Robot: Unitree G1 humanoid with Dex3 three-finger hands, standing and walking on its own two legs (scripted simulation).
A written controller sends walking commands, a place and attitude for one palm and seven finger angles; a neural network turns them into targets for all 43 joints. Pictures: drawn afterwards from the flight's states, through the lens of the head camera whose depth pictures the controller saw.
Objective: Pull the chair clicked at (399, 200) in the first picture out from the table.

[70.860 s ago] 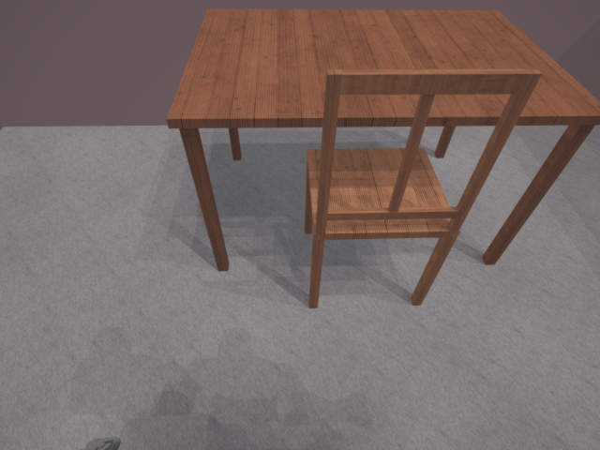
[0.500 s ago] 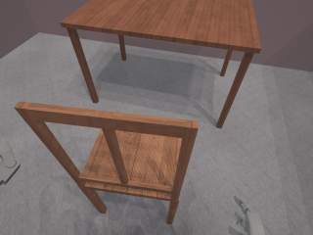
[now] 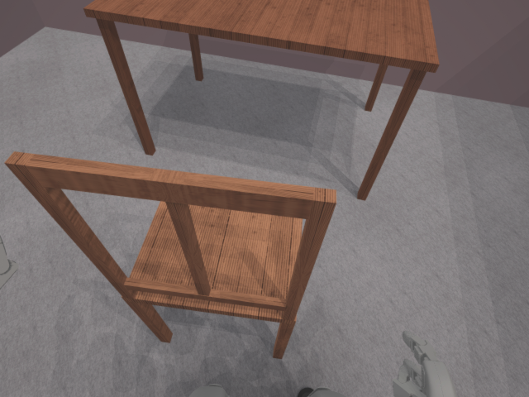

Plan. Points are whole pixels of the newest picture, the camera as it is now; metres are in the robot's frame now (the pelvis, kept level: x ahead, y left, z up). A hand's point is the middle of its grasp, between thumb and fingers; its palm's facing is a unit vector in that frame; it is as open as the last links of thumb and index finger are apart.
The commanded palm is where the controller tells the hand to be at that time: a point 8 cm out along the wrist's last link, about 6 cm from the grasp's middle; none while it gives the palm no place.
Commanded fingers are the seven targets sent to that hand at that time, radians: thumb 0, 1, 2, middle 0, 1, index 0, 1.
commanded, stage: step back with the hand held close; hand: left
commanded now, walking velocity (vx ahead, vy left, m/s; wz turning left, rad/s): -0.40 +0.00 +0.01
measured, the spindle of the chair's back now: (193, 255) +0.35 +0.15 -0.05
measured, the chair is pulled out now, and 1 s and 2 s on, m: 0.63 0.63 0.63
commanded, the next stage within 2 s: stop stepping back and stand still in 0.90 s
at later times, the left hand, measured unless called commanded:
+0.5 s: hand out of the picture +0.19 +0.27 +0.19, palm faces +0.46 -0.71 -0.53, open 7.4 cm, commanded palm +0.12 +0.30 +0.19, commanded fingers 0.00 0.90 0.90 -0.20 -0.30 -0.20 -0.30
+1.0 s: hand out of the picture +0.11 +0.25 +0.18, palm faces +0.38 -0.77 -0.52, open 7.4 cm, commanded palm +0.04 +0.28 +0.19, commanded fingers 0.00 0.90 0.90 -0.20 -0.30 -0.20 -0.30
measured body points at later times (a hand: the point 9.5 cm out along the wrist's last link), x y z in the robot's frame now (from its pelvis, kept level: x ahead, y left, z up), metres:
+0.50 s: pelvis -0.01 +0.00 +0.00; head +0.02 +0.02 +0.45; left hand +0.16 +0.31 +0.22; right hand +0.16 -0.25 -0.08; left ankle +0.05 +0.13 -0.72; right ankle +0.07 -0.14 -0.71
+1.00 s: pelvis -0.10 -0.02 +0.01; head -0.06 +0.01 +0.46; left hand +0.08 +0.29 +0.21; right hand +0.08 -0.26 -0.07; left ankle -0.05 +0.11 -0.72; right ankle -0.07 -0.14 -0.70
